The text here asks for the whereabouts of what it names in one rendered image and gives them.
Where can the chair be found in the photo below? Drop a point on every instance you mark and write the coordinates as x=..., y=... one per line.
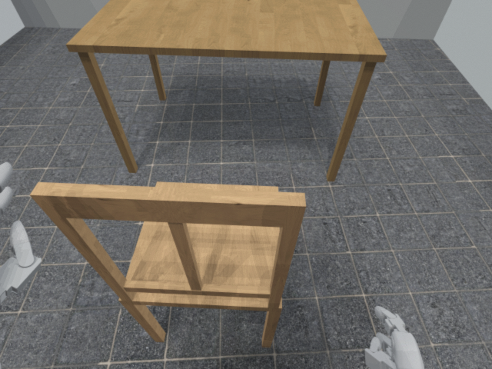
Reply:
x=221, y=246

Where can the robot right hand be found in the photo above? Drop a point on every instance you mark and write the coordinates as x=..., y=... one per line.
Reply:
x=400, y=352

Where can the table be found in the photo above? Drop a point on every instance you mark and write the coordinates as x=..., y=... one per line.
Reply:
x=327, y=30

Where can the robot left hand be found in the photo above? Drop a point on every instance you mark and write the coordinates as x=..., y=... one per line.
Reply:
x=16, y=272

